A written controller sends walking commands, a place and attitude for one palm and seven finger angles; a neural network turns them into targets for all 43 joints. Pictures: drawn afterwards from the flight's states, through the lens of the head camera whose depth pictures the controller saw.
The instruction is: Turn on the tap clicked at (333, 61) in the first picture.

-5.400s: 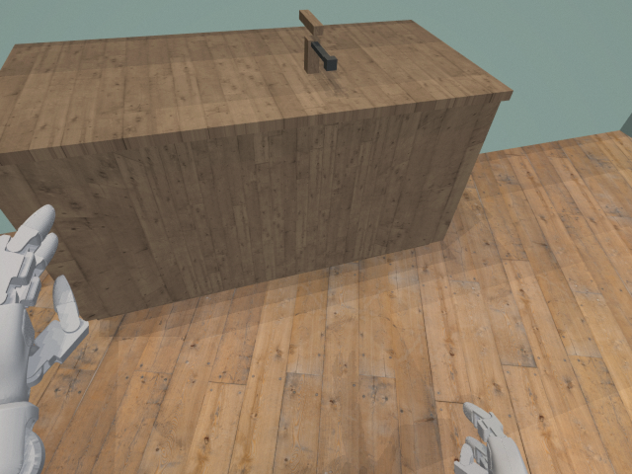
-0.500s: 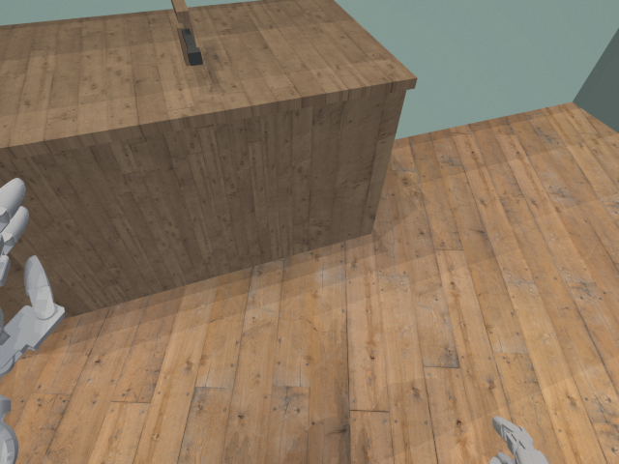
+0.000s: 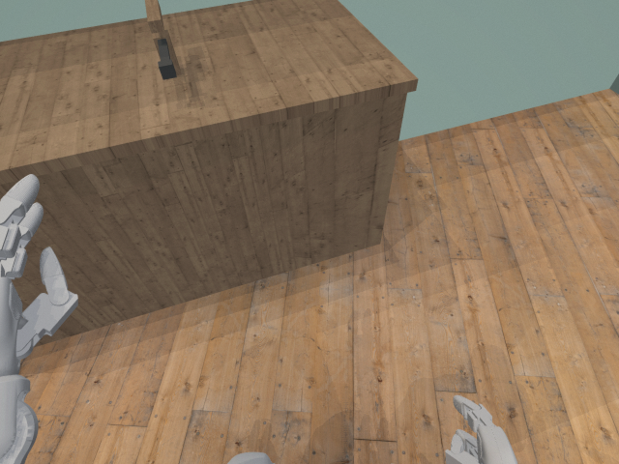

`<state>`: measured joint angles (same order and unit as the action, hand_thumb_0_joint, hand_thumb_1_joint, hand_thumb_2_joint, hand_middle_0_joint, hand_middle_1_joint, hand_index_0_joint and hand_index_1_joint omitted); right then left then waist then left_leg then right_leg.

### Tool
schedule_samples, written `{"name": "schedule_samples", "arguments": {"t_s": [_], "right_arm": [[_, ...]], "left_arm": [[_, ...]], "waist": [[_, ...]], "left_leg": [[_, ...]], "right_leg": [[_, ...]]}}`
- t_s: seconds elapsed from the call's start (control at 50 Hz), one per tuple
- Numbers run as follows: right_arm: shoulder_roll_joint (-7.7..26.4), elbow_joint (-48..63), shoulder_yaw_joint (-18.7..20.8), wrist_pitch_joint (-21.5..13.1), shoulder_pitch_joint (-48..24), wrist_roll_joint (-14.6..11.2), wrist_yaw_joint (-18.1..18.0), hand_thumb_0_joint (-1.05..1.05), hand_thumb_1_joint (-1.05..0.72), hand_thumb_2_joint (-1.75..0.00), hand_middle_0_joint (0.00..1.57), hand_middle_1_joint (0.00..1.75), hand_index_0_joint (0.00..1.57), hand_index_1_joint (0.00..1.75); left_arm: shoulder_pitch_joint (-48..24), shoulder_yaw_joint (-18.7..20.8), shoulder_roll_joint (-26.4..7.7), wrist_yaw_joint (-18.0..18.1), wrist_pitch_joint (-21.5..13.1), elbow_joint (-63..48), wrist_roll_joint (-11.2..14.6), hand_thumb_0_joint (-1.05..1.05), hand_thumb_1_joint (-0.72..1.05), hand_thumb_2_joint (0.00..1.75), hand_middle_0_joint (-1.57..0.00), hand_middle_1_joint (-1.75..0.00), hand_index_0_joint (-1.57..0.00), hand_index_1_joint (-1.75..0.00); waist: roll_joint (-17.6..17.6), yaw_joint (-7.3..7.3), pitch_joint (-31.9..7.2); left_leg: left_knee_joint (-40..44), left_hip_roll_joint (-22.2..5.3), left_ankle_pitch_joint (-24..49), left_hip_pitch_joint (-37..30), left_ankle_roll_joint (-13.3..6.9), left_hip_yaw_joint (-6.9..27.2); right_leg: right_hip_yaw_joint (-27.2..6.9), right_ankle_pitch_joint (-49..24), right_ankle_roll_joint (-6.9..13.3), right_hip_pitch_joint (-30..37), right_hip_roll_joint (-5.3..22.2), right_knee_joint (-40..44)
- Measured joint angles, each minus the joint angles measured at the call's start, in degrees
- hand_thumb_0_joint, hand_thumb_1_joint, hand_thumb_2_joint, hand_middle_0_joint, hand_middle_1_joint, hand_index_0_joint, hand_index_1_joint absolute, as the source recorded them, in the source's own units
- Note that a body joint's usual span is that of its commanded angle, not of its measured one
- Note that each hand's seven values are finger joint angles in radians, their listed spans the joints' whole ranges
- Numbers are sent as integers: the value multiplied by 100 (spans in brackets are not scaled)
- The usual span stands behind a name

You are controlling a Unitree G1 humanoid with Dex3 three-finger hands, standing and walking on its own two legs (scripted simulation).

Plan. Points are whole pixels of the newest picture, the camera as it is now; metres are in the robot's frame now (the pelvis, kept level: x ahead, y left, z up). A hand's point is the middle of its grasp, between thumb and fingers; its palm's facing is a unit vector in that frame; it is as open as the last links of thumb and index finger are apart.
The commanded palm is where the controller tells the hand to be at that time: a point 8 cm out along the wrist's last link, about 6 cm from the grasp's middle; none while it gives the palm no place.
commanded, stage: take the last steps up to it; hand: left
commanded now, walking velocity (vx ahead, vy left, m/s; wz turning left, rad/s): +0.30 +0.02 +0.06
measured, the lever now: (167, 69) +0.80 +0.37 +0.09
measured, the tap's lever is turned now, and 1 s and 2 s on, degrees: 0 0 0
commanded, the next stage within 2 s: come to a stop and stand still in 1.56 s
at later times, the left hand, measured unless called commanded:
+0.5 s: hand (99, 188) +0.34 +0.26 +0.20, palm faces +0.44 -0.83 -0.35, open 7.4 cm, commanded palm +0.28 +0.29 +0.20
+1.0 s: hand (198, 137) +0.44 +0.18 +0.19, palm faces +0.36 -0.80 -0.49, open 7.4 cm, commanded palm +0.38 +0.23 +0.20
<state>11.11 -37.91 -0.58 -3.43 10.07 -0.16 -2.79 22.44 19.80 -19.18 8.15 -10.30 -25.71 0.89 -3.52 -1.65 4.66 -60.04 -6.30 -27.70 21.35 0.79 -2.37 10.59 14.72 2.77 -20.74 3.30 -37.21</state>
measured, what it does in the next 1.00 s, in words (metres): walks ahead: left foot, then right foot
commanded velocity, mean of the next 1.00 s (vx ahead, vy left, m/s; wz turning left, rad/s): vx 0.30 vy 0.02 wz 0.03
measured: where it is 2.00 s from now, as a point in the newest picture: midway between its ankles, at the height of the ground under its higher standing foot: (342, 397)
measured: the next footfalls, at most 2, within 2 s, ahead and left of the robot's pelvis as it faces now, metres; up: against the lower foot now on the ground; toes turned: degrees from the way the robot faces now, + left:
left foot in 0.32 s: +0.15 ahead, +0.11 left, +0.00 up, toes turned +10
right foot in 0.74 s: +0.30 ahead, -0.13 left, +0.00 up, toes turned -9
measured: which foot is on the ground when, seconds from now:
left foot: up 0.00-0.30, down 0.32-0.76, up 0.78-1.00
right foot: down 0.00-0.34, up 0.36-0.72, down 0.74-1.00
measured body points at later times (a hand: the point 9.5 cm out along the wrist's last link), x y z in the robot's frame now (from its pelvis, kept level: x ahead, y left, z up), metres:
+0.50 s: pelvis +0.12 +0.01 +0.02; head +0.14 +0.03 +0.47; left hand +0.31 +0.30 +0.22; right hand +0.29 -0.20 -0.06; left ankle +0.11 +0.10 -0.72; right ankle +0.10 -0.12 -0.64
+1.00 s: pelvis +0.23 -0.06 +0.02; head +0.28 -0.06 +0.47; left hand +0.42 +0.22 +0.22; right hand +0.40 -0.32 -0.08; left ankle +0.24 +0.09 -0.64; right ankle +0.26 -0.12 -0.72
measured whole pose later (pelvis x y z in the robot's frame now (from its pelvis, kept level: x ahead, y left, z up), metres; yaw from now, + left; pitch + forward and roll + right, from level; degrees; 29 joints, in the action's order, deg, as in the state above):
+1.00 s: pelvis +0.23 -0.06 +0.02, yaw +2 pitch +1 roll +2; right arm 14.6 -35.6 2.8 -2.2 8.9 0.1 -3.0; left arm 29.4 21.7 -21.7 7.7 -12.6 -31.9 1.5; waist 0.5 1.8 5.2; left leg -61.7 -5.0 -16.8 31.9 2.1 -3.6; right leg 11.6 12.0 4.7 -15.9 2.2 -26.7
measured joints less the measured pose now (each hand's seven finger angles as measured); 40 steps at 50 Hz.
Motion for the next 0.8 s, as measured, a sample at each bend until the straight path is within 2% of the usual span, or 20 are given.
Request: {"name": "schedule_samples", "arguments": {"t_s": [0.04, 0.1, 0.16, 0.22, 0.28, 0.32, 0.34, 0.38, 0.44, 0.48, 0.56, 0.64, 0.7, 0.74, 0.76, 0.8], "right_arm": [[162, -91, 90, 71, -105, -13, 14, 1, -90, -90, 21, 30, 20, 30], [289, -17, 190, 121, -146, -7, -6, 1, -91, -90, 20, 30, 20, 30], [329, 165, 273, 130, -67, -1, -40, 1, -91, -90, 20, 30, 20, 30], [355, 339, 337, 114, 72, 5, -61, 1, -91, -90, 20, 30, 20, 30], [369, 429, 362, 97, 220, 11, -92, 1, -91, -90, 20, 30, 20, 30], [362, 463, 363, 96, 308, 12, -129, 1, -91, -90, 20, 30, 20, 30], [290, 440, 357, 105, 302, 8, -153, 1, -91, -90, 20, 30, 20, 30], [148, 415, 306, 100, 270, 4, -165, 1, -91, -90, 20, 29, 20, 30], [-116, 325, 131, -7, 196, 32, -109, 1, -91, -90, 20, 29, 20, 30], [-297, 303, 4, -79, 160, 14, -20, 1, -91, -90, 20, 30, 20, 30], [-542, 365, -174, -187, 181, 37, 123, 1, -90, -90, 20, 30, 20, 30], [-579, 352, -223, -204, 248, 63, 123, 1, -90, -90, 21, 30, 20, 30], [-495, 310, -195, -172, 293, 63, 73, 1, -90, -90, 21, 30, 20, 30], [-401, 311, -157, -144, 330, 34, 40, 1, -90, -90, 21, 30, 21, 30], [-318, 279, -116, -122, 286, 18, 30, 1, -90, -90, 21, 30, 20, 30], [-95, 83, -16, -28, 42, 20, 8, 1, -90, -90, 21, 30, 20, 30]], "left_arm": [[14, -84, 143, -30, 34, -38, 14, 1, 89, 90, -21, -31, -22, -30], [289, -78, 90, -32, -39, -305, 9, 1, 89, 90, -21, -31, -22, -30], [579, 69, -161, 3, -145, -640, 34, 1, 89, 90, -21, -31, -22, -30], [781, 252, -361, 81, -239, -883, 77, 1, 89, 90, -21, -31, -22, -30], [836, 315, -383, 170, -258, -961, 106, 1, 89, 90, -21, -31, -22, -30], [778, 299, -334, 212, -244, -925, 111, 1, 89, 90, -21, -31, -22, -30], [685, 294, -315, 228, -231, -846, 110, 1, 89, 90, -21, -31, -22, -30], [435, 235, -208, 244, -212, -577, 83, 1, 89, 90, -21, -31, -22, -30], [86, 145, -163, 201, -120, -269, 19, 1, 89, 90, -21, -31, -21, -30], [35, 108, -171, 166, -82, -351, 17, 1, 89, 90, -21, -31, -21, -30], [362, 87, -202, 67, -150, -747, 19, 1, 89, 90, -20, -31, -21, -30], [580, 137, -292, -21, -215, -668, 12, 1, 89, 90, -21, -31, -21, -30], [566, 229, -360, -33, -181, -364, 30, 1, 89, 90, -21, -31, -21, -30], [483, 280, -425, -13, -109, -233, 35, 1, 89, 90, -21, -31, -21, -30], [374, 270, -401, -3, -95, -181, 9, 1, 89, 90, -21, -31, -21, -30], [105, 154, -174, -2, -52, -105, -11, 1, 89, 90, -21, -31, -21, -30]], "waist": [[60, 36, 40], [219, 204, 44], [412, 316, 14], [539, 299, -42], [562, 244, -129], [534, 194, -215], [635, 165, -227], [661, 133, -267], [533, 203, -296], [491, 188, -289], [403, 170, -265], [269, 133, -225], [168, 107, -190], [160, 106, -172], [121, 94, -138], [28, 85, 30]], "left_leg": [[-786, 153, 232, 423, 41, -5], [-825, 201, 561, 803, 102, -136], [178, 165, 728, 774, 93, -299], [1345, 158, 809, 500, 45, -434], [2334, 219, 1104, 50, 2, -572], [2847, 272, 1329, -318, -89, -652], [2799, 352, 1300, -389, -191, -714], [2647, 391, 1127, -461, -325, -754], [2790, 344, 1095, -619, -327, -611], [3005, 302, 1152, -761, -306, -586], [3388, 221, 1206, -1051, -214, -625], [3585, 167, 1144, -1324, -88, -627], [3409, 96, 923, -1426, 48, -588], [2862, 47, 557, -1319, 125, -516], [2312, -26, 335, -1110, 61, -490], [737, 47, -35, -476, -33, -134]], "right_leg": [[-9, 57, 15, 128, -21, 161], [23, -60, 23, 348, -45, 568], [55, -107, 30, 539, -52, 889], [48, -41, 0, 670, -67, 1000], [48, 180, -85, 803, -69, 876], [31, 452, -170, 841, -59, 575], [-62, 609, -202, 806, 39, 311], [-371, 1210, -258, 506, 17, -703], [-564, 1363, -311, -94, -97, -2154], [-601, 1151, -357, -457, -62, -2465], [-529, 533, -434, -901, 99, -1995], [-330, 130, -474, -825, 146, -931], [-130, 11, -457, -441, 35, -48], [0, -178, -402, -8, -59, 589], [45, -429, -196, 13, -95, 583], [115, -226, 106, -67, -126, 165]]}}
